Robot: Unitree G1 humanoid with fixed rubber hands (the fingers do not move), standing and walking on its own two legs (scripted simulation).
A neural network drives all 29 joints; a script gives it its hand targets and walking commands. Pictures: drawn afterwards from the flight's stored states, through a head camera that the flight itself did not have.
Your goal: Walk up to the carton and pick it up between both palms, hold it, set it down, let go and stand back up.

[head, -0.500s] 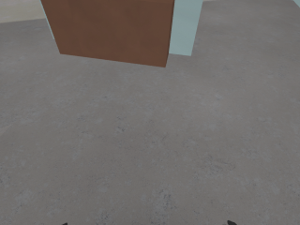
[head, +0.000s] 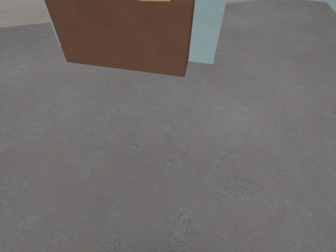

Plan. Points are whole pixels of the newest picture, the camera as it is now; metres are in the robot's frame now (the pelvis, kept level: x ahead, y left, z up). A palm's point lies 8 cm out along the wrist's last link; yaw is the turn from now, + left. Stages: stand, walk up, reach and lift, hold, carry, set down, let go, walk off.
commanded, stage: stand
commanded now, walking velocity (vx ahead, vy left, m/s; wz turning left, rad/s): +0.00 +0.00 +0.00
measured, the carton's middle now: out of the picture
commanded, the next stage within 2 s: walk up in 0.86 s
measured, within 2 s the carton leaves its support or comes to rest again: neither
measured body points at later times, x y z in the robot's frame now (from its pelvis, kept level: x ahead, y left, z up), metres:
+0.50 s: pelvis +0.00 +0.00 +0.00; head +0.01 +0.00 +0.45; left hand +0.10 +0.26 -0.11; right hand +0.09 -0.25 -0.11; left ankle +0.01 +0.13 -0.73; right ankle +0.02 -0.12 -0.73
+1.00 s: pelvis +0.00 +0.00 +0.00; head +0.01 +0.00 +0.45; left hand +0.09 +0.26 -0.12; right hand +0.08 -0.26 -0.12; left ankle +0.01 +0.13 -0.73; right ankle +0.02 -0.12 -0.73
